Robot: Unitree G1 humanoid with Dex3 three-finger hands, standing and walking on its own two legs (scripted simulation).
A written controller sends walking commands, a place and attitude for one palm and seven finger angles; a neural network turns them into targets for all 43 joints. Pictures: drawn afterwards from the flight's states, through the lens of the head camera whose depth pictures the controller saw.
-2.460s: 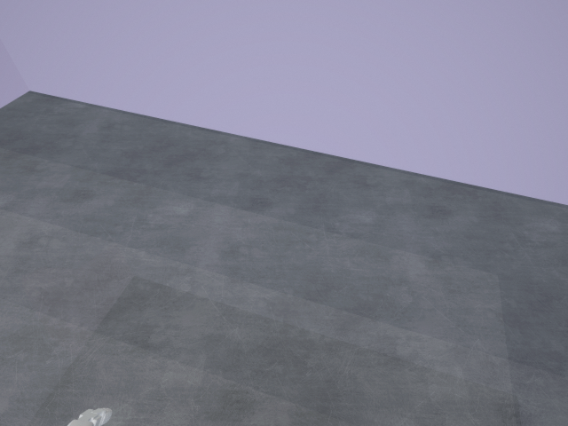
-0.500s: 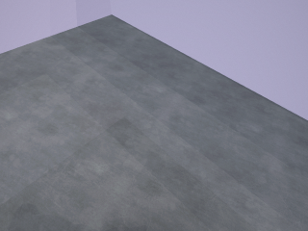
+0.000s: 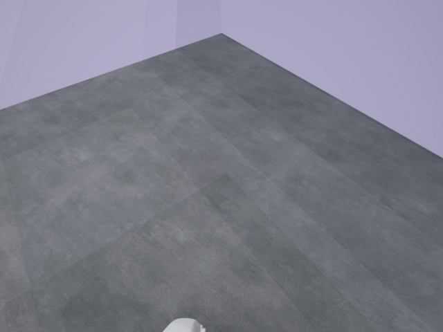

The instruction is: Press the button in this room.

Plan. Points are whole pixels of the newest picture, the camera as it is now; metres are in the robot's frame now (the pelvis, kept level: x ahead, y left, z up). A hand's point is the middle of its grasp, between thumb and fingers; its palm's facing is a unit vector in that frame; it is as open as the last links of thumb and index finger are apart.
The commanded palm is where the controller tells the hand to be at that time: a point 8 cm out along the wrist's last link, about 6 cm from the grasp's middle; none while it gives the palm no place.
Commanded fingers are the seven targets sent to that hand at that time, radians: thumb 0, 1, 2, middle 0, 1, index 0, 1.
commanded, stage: turn or walk to find it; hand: left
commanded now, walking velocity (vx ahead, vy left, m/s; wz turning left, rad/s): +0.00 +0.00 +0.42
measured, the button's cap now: out of the picture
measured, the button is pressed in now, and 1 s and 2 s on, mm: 0 0 0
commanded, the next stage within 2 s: none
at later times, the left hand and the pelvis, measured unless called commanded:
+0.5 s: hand out of the picture +0.00 +0.27 -0.17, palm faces +0.24 -0.94 -0.24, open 7.4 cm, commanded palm none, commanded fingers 0.00 0.90 0.90 -0.20 -0.30 -0.20 -0.30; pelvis -0.02 +0.04 +0.01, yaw +12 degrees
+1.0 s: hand out of the picture -0.08 +0.20 -0.16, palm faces +0.44 -0.87 -0.24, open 7.4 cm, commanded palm none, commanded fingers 0.00 0.90 0.90 -0.20 -0.30 -0.20 -0.30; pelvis -0.05 +0.01 +0.00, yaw +26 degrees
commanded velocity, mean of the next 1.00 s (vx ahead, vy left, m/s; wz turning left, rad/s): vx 0.00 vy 0.00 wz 0.42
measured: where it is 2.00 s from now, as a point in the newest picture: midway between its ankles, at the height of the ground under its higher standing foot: outside the picture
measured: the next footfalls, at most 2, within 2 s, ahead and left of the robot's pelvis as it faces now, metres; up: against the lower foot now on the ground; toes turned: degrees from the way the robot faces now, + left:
left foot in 0.22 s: +0.00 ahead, +0.14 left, +0.00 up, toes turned +11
right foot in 0.68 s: +0.03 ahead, -0.09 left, +0.00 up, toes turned +13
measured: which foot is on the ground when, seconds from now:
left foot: up 0.00-0.20, down 0.22-0.68, up 0.70-1.00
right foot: down 0.00-0.22, up 0.24-0.66, down 0.68-1.00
